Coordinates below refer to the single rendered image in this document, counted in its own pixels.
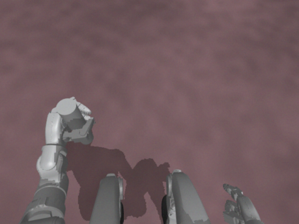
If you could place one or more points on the left robot arm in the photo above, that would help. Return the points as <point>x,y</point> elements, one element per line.
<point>48,205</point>

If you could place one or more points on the left robot hand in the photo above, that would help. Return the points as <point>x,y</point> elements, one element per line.
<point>58,132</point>

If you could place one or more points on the can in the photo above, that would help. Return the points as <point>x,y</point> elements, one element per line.
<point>70,113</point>

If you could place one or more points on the right robot hand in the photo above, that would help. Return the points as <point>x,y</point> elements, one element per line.
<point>240,212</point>

